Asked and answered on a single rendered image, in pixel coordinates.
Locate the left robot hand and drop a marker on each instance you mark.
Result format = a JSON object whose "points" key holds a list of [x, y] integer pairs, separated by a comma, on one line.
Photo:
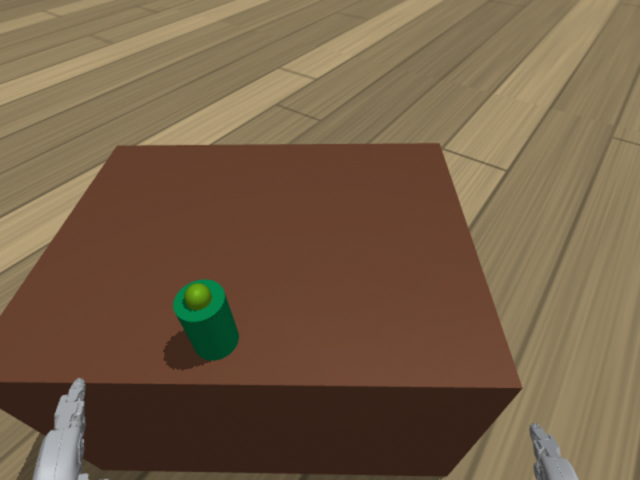
{"points": [[61, 452]]}

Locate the right robot hand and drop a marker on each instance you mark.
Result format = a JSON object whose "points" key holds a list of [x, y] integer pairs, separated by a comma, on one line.
{"points": [[550, 465]]}

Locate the bottle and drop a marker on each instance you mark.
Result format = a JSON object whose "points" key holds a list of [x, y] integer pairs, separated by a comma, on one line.
{"points": [[204, 313]]}

